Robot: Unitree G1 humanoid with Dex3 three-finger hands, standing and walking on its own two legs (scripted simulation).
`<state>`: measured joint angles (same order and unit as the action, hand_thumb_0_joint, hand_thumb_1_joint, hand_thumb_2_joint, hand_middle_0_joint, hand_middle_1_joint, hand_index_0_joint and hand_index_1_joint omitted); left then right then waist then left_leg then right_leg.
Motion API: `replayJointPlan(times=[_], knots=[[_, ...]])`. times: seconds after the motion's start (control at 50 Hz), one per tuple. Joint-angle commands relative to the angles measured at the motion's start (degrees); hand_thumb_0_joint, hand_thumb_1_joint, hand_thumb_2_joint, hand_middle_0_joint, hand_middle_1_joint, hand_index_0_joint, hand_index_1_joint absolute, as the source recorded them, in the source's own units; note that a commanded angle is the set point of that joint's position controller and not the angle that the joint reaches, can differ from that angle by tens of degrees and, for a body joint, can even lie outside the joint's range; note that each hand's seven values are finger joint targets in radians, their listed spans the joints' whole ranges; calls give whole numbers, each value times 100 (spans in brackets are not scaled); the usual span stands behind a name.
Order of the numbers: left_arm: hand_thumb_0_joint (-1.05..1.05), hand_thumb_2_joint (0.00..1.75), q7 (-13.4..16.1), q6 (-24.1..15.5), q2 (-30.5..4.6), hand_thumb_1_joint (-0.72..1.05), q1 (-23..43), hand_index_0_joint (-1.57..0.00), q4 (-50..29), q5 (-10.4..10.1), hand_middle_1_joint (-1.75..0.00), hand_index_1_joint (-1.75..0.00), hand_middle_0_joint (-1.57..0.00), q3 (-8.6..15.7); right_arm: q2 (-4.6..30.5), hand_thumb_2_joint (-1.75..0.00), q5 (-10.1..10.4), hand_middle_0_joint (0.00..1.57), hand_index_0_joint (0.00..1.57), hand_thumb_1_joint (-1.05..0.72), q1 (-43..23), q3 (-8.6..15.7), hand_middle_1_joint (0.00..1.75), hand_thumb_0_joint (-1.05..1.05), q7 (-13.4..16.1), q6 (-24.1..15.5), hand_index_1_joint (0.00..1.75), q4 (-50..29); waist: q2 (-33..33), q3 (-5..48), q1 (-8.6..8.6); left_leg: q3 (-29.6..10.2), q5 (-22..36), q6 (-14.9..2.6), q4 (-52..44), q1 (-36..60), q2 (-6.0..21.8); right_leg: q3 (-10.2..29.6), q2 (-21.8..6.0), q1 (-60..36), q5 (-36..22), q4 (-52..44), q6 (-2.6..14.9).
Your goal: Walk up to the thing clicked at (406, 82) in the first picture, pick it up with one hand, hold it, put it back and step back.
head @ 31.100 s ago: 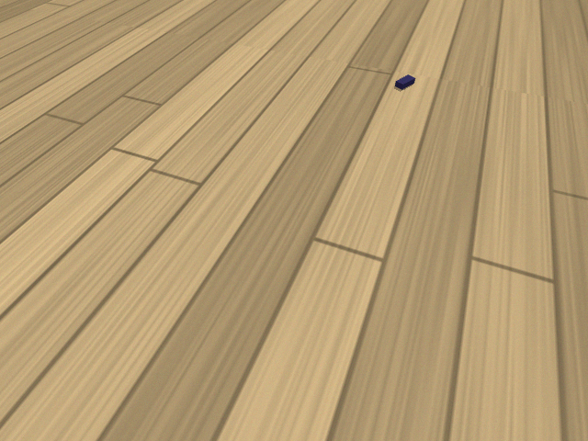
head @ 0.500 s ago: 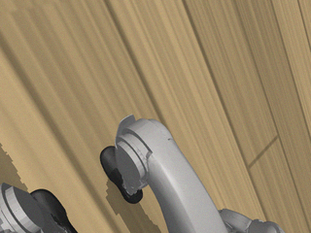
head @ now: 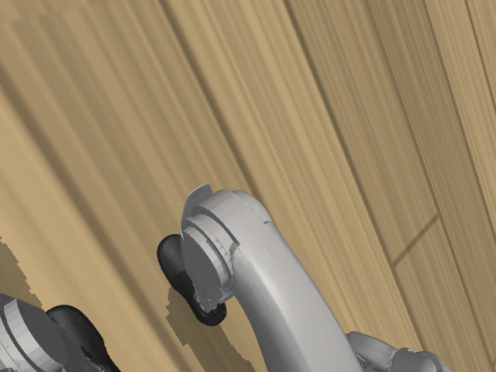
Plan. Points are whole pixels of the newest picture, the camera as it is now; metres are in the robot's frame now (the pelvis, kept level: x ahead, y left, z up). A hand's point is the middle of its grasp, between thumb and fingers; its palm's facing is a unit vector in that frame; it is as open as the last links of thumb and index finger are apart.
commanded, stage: open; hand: left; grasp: from above
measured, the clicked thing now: out of the picture +0.44 +0.31 -0.30
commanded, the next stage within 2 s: none
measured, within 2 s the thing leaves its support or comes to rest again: neither
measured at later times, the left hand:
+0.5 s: hand out of the picture +0.44 +0.30 -0.27, palm faces +0.05 -0.48 -0.88, open 12.3 cm
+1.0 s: hand out of the picture +0.44 +0.30 -0.27, palm faces +0.06 -0.47 -0.88, open 13.2 cm
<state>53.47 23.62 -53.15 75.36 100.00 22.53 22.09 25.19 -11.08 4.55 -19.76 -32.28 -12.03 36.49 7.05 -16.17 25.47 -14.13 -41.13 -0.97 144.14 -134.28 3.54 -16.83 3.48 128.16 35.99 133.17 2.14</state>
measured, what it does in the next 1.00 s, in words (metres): stands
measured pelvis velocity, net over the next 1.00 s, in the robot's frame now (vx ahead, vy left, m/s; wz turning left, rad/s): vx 0.00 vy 0.00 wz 0.00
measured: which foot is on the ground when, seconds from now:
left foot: down 0.00-1.00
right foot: down 0.00-1.00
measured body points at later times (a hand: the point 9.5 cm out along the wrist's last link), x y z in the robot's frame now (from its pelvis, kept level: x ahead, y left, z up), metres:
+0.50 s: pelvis +0.00 +0.00 +0.00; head +0.31 +0.11 +0.30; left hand +0.44 +0.32 -0.21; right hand +0.01 -0.25 -0.05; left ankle +0.06 +0.13 -0.28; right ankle +0.11 -0.09 -0.28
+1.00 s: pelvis +0.00 +0.00 +0.00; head +0.31 +0.10 +0.30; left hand +0.44 +0.32 -0.22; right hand +0.02 -0.25 -0.05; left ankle +0.06 +0.13 -0.28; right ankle +0.11 -0.09 -0.28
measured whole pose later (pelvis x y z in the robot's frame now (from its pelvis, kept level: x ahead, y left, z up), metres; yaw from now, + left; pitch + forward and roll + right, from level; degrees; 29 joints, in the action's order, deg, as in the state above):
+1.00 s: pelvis +0.00 +0.00 +0.00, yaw +0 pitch +28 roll -14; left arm 53.1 23.3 -54.0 74.7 99.2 21.7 21.7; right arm 25.1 -11.7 2.8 -20.7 -32.1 -12.4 36.9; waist 7.9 -16.8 25.4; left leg -14.3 -40.8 -0.8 144.3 -134.0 3.2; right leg -17.0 3.3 127.8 35.8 133.3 2.2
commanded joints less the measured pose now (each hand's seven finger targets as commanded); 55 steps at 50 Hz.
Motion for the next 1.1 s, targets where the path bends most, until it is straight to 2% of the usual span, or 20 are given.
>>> replayJointPlan(times=[0.0, 0.06, 0.14, 0.22, 0.32, 0.4, 0.46, 0.48, 0.54, 0.56, 0.6, 0.64, 0.66, 0.76, 0.82, 0.88, 0.92, 0.98, 1.04, 1.08], knots=[[0, 63, 201, -51, -910, -7, 1444, -50, -486, 84, -46, -52, -56, -229, 1965, -91, -7, 20, 20, -91, 1289, 430, 30, 0, -49, 31, 30, 314, -2798, 4013, 535, 152, 1275, -12, -1206, 2481, 9, 32, 271, -2621, -1859, -1225, -313], [0, 64, 188, -48, -1038, -10, 1418, -50, -478, 146, -46, -52, -55, -183, 1912, -91, 9, 20, 20, -91, 1300, 433, 30, 0, -25, 28, 30, 311, -2758, 4057, 475, 198, 1163, -17, -1250, 2357, 4, 85, 274, -2719, -1779, -1309, -314], [0, 69, 157, -14, -979, -16, 1414, -43, -446, 205, -51, -57, -49, -258, 1910, -91, -6, 20, 20, -91, 1288, 450, 30, 0, -4, 27, 30, 364, -2887, 3993, 483, 136, 1085, 6, -1290, 2460, 30, 58, 267, -2556, -1693, -1295, -283], [0, 71, 179, -16, -945, -17, 1390, -43, -518, 127, -50, -57, -49, -221, 1934, -91, -1, 20, 20, -90, 1307, 484, 30, 0, -9, 3, 30, 290, -2859, 4115, 460, 110, 1201, 1, -1280, 2585, 33, 43, 265, -2629, -1748, -1285, -281], [0, 75, 166, -30, -776, -22, 1463, -38, -514, 10, -55, -62, -44, -318, 1939, -91, -20, 20, 20, -90, 1320, 464, 30, 0, -22, -2, 30, 252, -2894, 4051, 577, 47, 1244, 8, -1267, 2838, 18, -2, 224, -2504, -1739, -1209, -276], [0, 79, 213, -66, -917, -27, 1567, -34, -557, 56, -59, -66, -40, -310, 1974, -91, -46, 20, 20, -91, 1252, 436, 30, 0, -13, -2, 30, 328, -3004, 3973, 568, 36, 1161, 24, -1341, 2782, 30, 11, 216, -2445, -1724, -1235, -263], [0, 80, 214, -77, -855, -29, 1515, -32, -507, 4, -62, -68, -38, -341, 1982, -91, -55, 20, 20, -90, 1192, 423, 30, 0, -21, 0, 30, 295, -3070, 3823, 550, -27, 1122, 43, -1384, 2929, 24, -32, 178, -2255, -1603, -1145, -237], [0, 80, 174, -70, -839, -29, 1470, -32, -481, 47, -63, -69, -38, -409, 1941, -91, -65, 20, 20, -90, 1181, 376, 30, 0, -17, 4, 30, 317, -3039, 3832, 571, 43, 1055, 31, -1343, 2883, -3, -17, 213, -2278, -1577, -1191, -241], [0, 82, 191, -75, -943, -31, 1424, -29, -455, 101, -63, -69, -35, -303, 1950, -91, -25, 20, 20, -90, 1225, 401, 30, 0, -28, -3, 30, 287, -2902, 3969, 522, 102, 1243, 0, -1272, 2629, 2, 41, 228, -2477, -1818, -1273, -269], [0, 83, 170, -58, -903, -31, 1402, -30, -482, 112, -63, -69, -36, -367, 1920, -91, -44, 20, 20, -90, 1226, 381, 30, 0, -36, -6, 30, 292, -2857, 3963, 510, 156, 1293, -8, -1242, 2586, -18, 58, 243, -2586, -1887, -1270, -280], [0, 84, 183, -50, -870, -33, 1345, -29, -411, 63, -64, -71, -35, -335, 1962, -91, -47, 20, 20, -90, 1259, 406, 30, 0, -47, 3, 30, 300, -2843, 3952, 483, 128, 1345, -8, -1251, 2590, -9, 34, 252, -2586, -1900, -1244, -284], [0, 85, 161, -45, -800, -34, 1271, -26, -372, 4, -67, -73, -32, -354, 1972, -91, -43, 20, 20, -90, 1267, 390, 30, 0, -62, -17, 30, 221, -2735, 3957, 547, 116, 1312, -30, -1210, 2557, -28, 22, 246, -2623, -1870, -1243, -307], [0, 86, 175, -44, -867, -36, 1326, -25, -355, -4, -67, -74, -31, -274, 1973, -91, -42, 20, 20, -90, 1238, 416, 30, 0, -49, -28, 30, 259, -2734, 3983, 512, 83, 1231, -20, -1259, 2514, -7, 19, 253, -2555, -1799, -1256, -299], [0, 86, 202, -56, -1011, -35, 1377, -26, -512, 6, -66, -72, -32, -233, 1961, -91, -36, 20, 20, -90, 1165, 403, 30, 0, -32, -47, 30, 215, -2797, 4046, 440, 120, 1164, -37, -1220, 2507, 3, 63, 247, -2632, -1741, -1279, -304], [0, 87, 213, -71, -1014, -36, 1417, -24, -605, -33, -67, -74, -31, -269, 1973, -91, -54, 20, 20, -90, 1140, 376, 30, 0, -33, -25, 30, 234, -2880, 4035, 489, 128, 1160, -35, -1209, 2646, -13, 31, 230, -2607, -1672, -1244, -294], [0, 87, 223, -89, -1145, -36, 1473, -24, -689, 19, -68, -75, -30, -210, 1955, -91, -47, 20, 20, -90, 1082, 364, 30, 0, -13, -15, 30, 279, -2969, 4062, 480, 120, 1074, -13, -1270, 2697, -1, 35, 224, -2554, -1649, -1251, -273], [0, 87, 232, -85, -1176, -36, 1419, -25, -646, 73, -67, -74, -31, -195, 1953, -91, -49, 20, 20, -90, 1185, 367, 30, 0, -31, 5, 30, 251, -2928, 4185, 500, 154, 1242, -35, -1218, 2653, -9, 64, 223, -2734, -1787, -1299, -288], [0, 88, 206, -77, -1041, -37, 1437, -23, -574, 21, -68, -75, -30, -198, 1921, -91, -61, 20, 20, -90, 1185, 366, 30, 0, -22, -9, 30, 356, -2981, 4164, 489, 160, 1331, -3, -1233, 2738, 12, 44, 247, -2730, -1903, -1253, -288], [0, 87, 153, -45, -884, -35, 1412, -25, -429, 5, -67, -74, -31, -311, 1956, -91, -44, 20, 20, -90, 1225, 380, 30, 0, -35, -34, 30, 311, -2910, 4083, 585, 117, 1324, -16, -1188, 2758, 10, 25, 229, -2567, -1859, -1251, -283], [0, 87, 128, -62, -947, -32, 1436, -27, -405, 72, -67, -74, -33, -308, 1938, -91, -38, 20, 20, -90, 1171, 370, 30, 0, -26, -40, 30, 379, -2884, 4000, 556, 104, 1183, 3, -1265, 2573, 17, 23, 234, -2489, -1773, -1250, -273]])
